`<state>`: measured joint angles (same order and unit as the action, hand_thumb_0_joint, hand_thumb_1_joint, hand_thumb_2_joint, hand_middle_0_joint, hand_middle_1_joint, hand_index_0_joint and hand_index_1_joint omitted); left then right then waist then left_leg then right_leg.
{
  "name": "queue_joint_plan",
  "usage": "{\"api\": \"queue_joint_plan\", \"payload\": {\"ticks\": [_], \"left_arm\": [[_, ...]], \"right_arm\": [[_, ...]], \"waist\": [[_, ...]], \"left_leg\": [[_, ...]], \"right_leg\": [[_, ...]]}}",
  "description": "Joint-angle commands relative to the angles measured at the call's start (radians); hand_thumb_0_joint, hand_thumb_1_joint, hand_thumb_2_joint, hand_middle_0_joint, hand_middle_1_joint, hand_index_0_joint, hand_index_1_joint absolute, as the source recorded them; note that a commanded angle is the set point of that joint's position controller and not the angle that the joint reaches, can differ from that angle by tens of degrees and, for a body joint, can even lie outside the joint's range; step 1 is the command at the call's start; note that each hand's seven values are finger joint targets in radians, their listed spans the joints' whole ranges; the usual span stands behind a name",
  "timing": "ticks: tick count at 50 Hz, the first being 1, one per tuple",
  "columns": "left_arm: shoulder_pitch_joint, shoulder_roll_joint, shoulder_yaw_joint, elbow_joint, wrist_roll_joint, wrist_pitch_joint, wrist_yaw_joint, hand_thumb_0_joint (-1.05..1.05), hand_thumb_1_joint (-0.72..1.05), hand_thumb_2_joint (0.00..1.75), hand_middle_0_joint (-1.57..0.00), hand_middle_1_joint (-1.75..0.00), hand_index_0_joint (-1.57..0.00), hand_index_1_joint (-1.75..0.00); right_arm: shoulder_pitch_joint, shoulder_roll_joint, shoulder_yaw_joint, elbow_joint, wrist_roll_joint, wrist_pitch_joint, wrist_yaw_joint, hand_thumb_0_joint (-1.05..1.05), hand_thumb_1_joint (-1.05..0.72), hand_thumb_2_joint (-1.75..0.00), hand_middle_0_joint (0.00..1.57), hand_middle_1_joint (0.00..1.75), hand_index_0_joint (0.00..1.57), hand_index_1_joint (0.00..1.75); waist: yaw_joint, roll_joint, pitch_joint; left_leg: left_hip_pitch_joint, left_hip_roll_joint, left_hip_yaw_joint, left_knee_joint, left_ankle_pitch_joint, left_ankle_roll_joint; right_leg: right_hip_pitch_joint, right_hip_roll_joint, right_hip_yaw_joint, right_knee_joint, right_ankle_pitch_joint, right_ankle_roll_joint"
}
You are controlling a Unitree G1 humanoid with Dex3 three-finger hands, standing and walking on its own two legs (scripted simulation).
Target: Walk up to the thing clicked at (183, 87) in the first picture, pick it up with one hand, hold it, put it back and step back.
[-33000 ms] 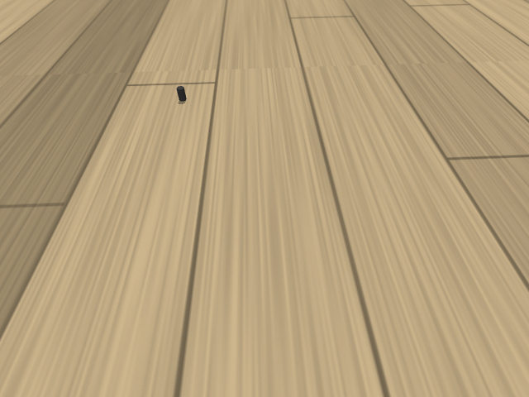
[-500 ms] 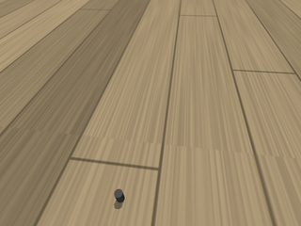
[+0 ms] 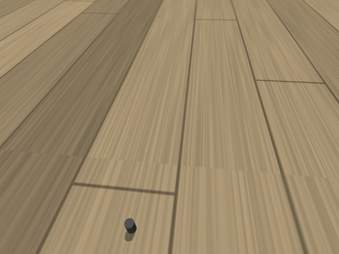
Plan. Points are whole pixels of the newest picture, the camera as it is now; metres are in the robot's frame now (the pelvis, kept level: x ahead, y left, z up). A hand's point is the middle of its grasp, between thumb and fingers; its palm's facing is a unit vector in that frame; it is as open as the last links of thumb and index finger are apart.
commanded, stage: stand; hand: left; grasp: from above
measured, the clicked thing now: (130, 226) +0.44 +0.27 -0.73
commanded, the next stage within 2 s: step back in 0.74 s
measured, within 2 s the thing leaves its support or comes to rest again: neither
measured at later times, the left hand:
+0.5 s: hand out of the picture +0.02 +0.22 -0.17, palm faces +0.02 -0.96 -0.27, open 7.3 cm
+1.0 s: hand out of the picture +0.08 +0.27 -0.17, palm faces -0.03 -0.91 -0.42, open 7.3 cm
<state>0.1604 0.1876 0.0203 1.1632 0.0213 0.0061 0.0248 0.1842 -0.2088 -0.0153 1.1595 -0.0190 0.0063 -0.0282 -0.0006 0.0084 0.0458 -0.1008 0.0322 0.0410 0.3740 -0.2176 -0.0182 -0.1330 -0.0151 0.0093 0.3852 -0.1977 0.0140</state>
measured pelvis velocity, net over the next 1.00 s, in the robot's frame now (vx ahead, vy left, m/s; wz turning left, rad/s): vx -0.04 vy -0.01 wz -0.02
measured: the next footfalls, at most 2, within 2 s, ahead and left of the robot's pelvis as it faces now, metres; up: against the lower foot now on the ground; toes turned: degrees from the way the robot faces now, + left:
left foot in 1.38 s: -0.09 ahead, +0.11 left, +0.00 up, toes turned +0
right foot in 1.78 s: -0.17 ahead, -0.13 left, +0.00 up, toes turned +0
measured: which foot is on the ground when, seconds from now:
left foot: down 0.00-1.00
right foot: down 0.00-1.00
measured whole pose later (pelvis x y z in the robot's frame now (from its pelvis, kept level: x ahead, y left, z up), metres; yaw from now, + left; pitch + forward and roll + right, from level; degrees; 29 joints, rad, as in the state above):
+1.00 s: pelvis -0.04 -0.01 -0.02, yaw -1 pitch -2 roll +1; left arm 0.08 0.41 0.06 0.96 0.01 0.03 0.00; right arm 0.04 -0.38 -0.06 0.97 0.00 0.04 0.00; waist -0.01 -0.02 0.15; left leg -0.31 0.04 0.06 0.64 -0.29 -0.01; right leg -0.37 -0.01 0.03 0.70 -0.29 -0.04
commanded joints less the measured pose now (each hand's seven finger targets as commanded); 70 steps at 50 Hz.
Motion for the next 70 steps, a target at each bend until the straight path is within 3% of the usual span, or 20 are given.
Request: {"api": "queue_joint_plan", "payload": {"ticks": [1,10,18,27,32,36,37,40,49,50,51,52,53,54,57,63,67,68,69,70], "left_arm": [[0.029,0.139,0.023,-0.036,0.000,-0.011,0.013,0.00,0.90,0.90,-0.20,-0.30,-0.20,-0.30],[0.023,0.160,0.034,-0.051,0.001,-0.017,0.015,0.00,0.90,0.90,-0.20,-0.30,-0.20,-0.30],[0.058,0.167,0.036,-0.056,0.005,-0.016,0.009,0.00,0.90,0.90,-0.20,-0.30,-0.20,-0.30],[0.032,0.230,0.043,-0.097,0.002,-0.029,0.005,0.00,0.90,0.90,-0.20,-0.30,-0.20,-0.30],[0.020,0.240,0.038,-0.102,-0.001,-0.025,0.001,0.00,0.90,0.90,-0.20,-0.30,-0.20,-0.30],[0.004,0.268,0.039,-0.113,0.000,-0.033,0.000,0.00,0.90,0.90,-0.20,-0.30,-0.20,-0.30],[-0.049,0.387,0.074,-0.157,-0.027,-0.026,-0.001,0.00,0.90,0.90,-0.20,-0.30,-0.20,-0.30],[-0.041,0.364,0.074,-0.189,-0.036,-0.020,0.002,0.00,0.90,0.90,-0.20,-0.30,-0.20,-0.30],[0.053,0.364,0.076,-0.239,-0.007,0.022,-0.016,0.00,0.90,0.90,-0.20,-0.30,-0.20,-0.30],[0.089,0.370,0.082,-0.238,-0.005,0.022,-0.019,0.00,0.90,0.90,-0.20,-0.30,-0.20,-0.30],[0.096,0.398,0.091,-0.240,-0.001,0.016,-0.020,0.00,0.90,0.90,-0.20,-0.30,-0.20,-0.30],[0.048,0.482,0.107,-0.264,0.006,0.005,-0.019,0.00,0.90,0.90,-0.20,-0.30,-0.20,-0.30],[-0.015,0.552,0.121,-0.307,0.019,-0.005,-0.013,0.00,0.90,0.90,-0.20,-0.30,-0.20,-0.30],[-0.063,0.538,0.118,-0.331,0.019,-0.006,-0.007,0.00,0.90,0.90,-0.20,-0.30,-0.20,-0.30],[-0.164,0.442,0.106,-0.367,0.019,-0.005,0.005,0.00,0.90,0.90,-0.20,-0.30,-0.20,-0.30],[-0.015,0.437,0.114,-0.374,0.014,0.006,0.017,0.00,0.90,0.90,-0.20,-0.30,-0.20,-0.30],[-0.087,0.453,0.105,-0.411,-0.003,0.026,0.006,0.00,0.90,0.90,-0.20,-0.30,-0.20,-0.30],[-0.058,0.420,0.093,-0.417,-0.005,0.032,0.001,0.00,0.90,0.90,-0.20,-0.30,-0.20,-0.30],[-0.042,0.362,0.082,-0.433,-0.010,0.031,-0.002,0.00,0.90,0.90,-0.20,-0.30,-0.20,-0.30],[-0.136,0.402,0.100,-0.437,-0.005,0.029,0.013,0.00,0.90,0.90,-0.20,-0.30,-0.20,-0.30]], "right_arm": [[0.026,-0.134,-0.023,-0.028,-0.001,-0.010,-0.008,0.00,-0.90,-0.90,0.20,0.30,0.20,0.30],[0.039,-0.136,-0.036,-0.039,-0.003,-0.017,-0.007,0.00,-0.90,-0.90,0.20,0.30,0.20,0.30],[0.037,-0.146,-0.046,-0.056,-0.005,-0.010,0.000,0.00,-0.90,-0.90,0.20,0.30,0.20,0.30],[0.014,-0.217,-0.057,-0.091,-0.004,-0.027,0.002,0.00,-0.90,-0.90,0.20,0.30,0.20,0.30],[0.020,-0.222,-0.054,-0.087,-0.001,-0.024,0.005,0.00,-0.90,-0.90,0.20,0.30,0.20,0.30],[-0.004,-0.248,-0.054,-0.102,-0.001,-0.029,0.009,0.00,-0.90,-0.90,0.20,0.30,0.20,0.30],[-0.079,-0.364,-0.073,-0.131,0.014,-0.017,0.013,0.00,-0.90,-0.90,0.20,0.30,0.20,0.30],[-0.062,-0.352,-0.072,-0.155,0.027,-0.008,0.013,0.00,-0.90,-0.90,0.20,0.30,0.20,0.30],[-0.198,-0.414,-0.099,-0.289,0.014,0.027,0.018,0.00,-0.90,-0.90,0.20,0.30,0.20,0.30],[-0.226,-0.413,-0.099,-0.309,0.014,0.031,0.020,0.00,-0.90,-0.90,0.20,0.30,0.20,0.30],[-0.229,-0.389,-0.096,-0.322,0.017,0.039,0.022,0.00,-0.90,-0.90,0.20,0.30,0.20,0.30],[-0.210,-0.335,-0.082,-0.329,0.024,0.047,0.018,0.00,-0.90,-0.90,0.20,0.30,0.20,0.30],[-0.169,-0.331,-0.079,-0.321,0.014,0.056,0.010,0.00,-0.90,-0.90,0.20,0.30,0.20,0.30],[-0.115,-0.361,-0.090,-0.302,0.019,0.058,0.011,0.00,-0.90,-0.90,0.20,0.30,0.20,0.30],[0.013,-0.386,-0.091,-0.259,0.039,0.044,0.009,0.00,-0.90,-0.90,0.20,0.30,0.20,0.30],[-0.040,-0.380,-0.066,-0.305,0.004,0.026,0.004,0.00,-0.90,-0.90,0.20,0.30,0.20,0.30],[0.106,-0.368,-0.086,-0.255,-0.010,0.014,0.015,0.00,-0.90,-0.90,0.20,0.30,0.20,0.30],[0.095,-0.386,-0.093,-0.266,-0.023,0.010,0.015,0.00,-0.90,-0.90,0.20,0.30,0.20,0.30],[0.062,-0.475,-0.112,-0.291,-0.043,0.006,0.018,0.00,-0.90,-0.90,0.20,0.30,0.20,0.30],[0.009,-0.577,-0.130,-0.306,-0.025,0.006,0.026,0.00,-0.90,-0.90,0.20,0.30,0.20,0.30]], "waist": [[0.004,0.000,0.015],[-0.006,0.000,-0.008],[0.004,-0.033,0.037],[0.000,-0.001,-0.001],[-0.006,0.001,0.031],[-0.006,-0.016,-0.012],[-0.012,-0.023,0.041],[-0.019,0.009,-0.083],[0.029,0.155,-0.112],[0.051,0.135,-0.112],[0.057,0.007,-0.080],[0.051,-0.246,-0.009],[0.038,-0.275,-0.016],[0.015,-0.200,-0.018],[-0.028,-0.159,-0.096],[0.063,-0.161,-0.132],[-0.026,-0.162,-0.144],[-0.022,-0.085,-0.115],[-0.013,0.169,-0.109],[-0.058,0.277,-0.059]], "left_leg": [[-0.026,0.071,-0.068,-0.065,0.083,0.030],[-0.020,0.077,-0.070,-0.063,0.079,0.037],[-0.051,0.069,-0.080,-0.064,-0.035,0.041],[-0.021,0.088,-0.090,-0.061,0.040,0.049],[-0.051,0.080,-0.088,-0.075,-0.021,0.044],[-0.016,0.088,-0.089,-0.060,0.037,0.049],[-0.064,0.099,-0.118,0.024,0.242,0.056],[-0.050,0.112,-0.104,0.077,0.364,0.081],[-0.294,0.248,-0.201,0.122,0.141,0.226],[-0.318,0.228,-0.181,0.193,0.092,0.209],[-0.352,0.121,-0.107,0.367,-0.016,0.148],[-0.436,-0.102,-0.022,0.620,-0.258,0.052],[-0.394,-0.150,-0.173,0.803,-0.444,0.048],[-0.369,-0.150,-0.247,0.890,-0.404,0.042],[-0.380,-0.132,-0.206,0.901,-0.267,0.019],[-0.367,-0.082,-0.130,0.556,-0.328,0.004],[-0.105,-0.069,-0.024,0.121,-0.071,0.049],[-0.056,-0.012,-0.121,0.031,-0.013,0.063],[-0.010,0.227,-0.459,-0.050,0.037,0.135],[-0.156,0.354,-0.583,-0.082,0.181,0.279]], "right_leg": [[-0.047,-0.077,0.066,-0.074,0.116,-0.023],[-0.038,-0.079,0.069,-0.053,0.117,-0.030],[-0.096,-0.075,0.080,-0.083,-0.060,-0.029],[-0.065,-0.086,0.084,-0.058,0.061,-0.030],[-0.079,-0.083,0.091,-0.076,-0.023,-0.033],[-0.053,-0.095,0.094,-0.072,0.041,-0.032],[-0.126,-0.089,0.117,0.011,0.281,-0.045],[-0.067,-0.079,0.078,0.112,0.371,-0.065],[-0.073,0.021,0.026,0.458,-0.109,-0.089],[-0.064,0.003,0.055,0.411,-0.085,-0.102],[-0.100,-0.086,0.192,0.239,0.005,-0.129],[-0.166,-0.271,0.477,-0.059,0.121,-0.214],[-0.274,-0.360,0.635,-0.122,0.072,-0.305],[-0.294,-0.330,0.577,-0.111,-0.015,-0.305],[-0.126,-0.219,0.326,-0.010,0.083,-0.233],[0.076,-0.257,0.265,0.096,0.365,-0.257],[-0.080,-0.207,0.187,0.177,0.248,-0.168],[-0.181,-0.160,0.158,0.221,0.112,-0.117],[-0.365,-0.017,0.060,0.397,-0.188,-0.054],[-0.376,0.115,0.082,0.605,-0.454,-0.019]]}}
